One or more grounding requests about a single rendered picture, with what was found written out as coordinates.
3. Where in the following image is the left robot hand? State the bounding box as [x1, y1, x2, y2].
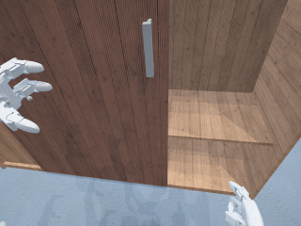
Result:
[0, 57, 53, 134]

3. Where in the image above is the right robot hand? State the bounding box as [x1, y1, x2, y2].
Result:
[225, 181, 264, 226]

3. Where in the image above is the handle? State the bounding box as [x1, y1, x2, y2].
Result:
[142, 19, 154, 78]

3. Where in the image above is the wardrobe door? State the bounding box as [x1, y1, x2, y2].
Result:
[0, 0, 169, 186]
[0, 122, 38, 166]

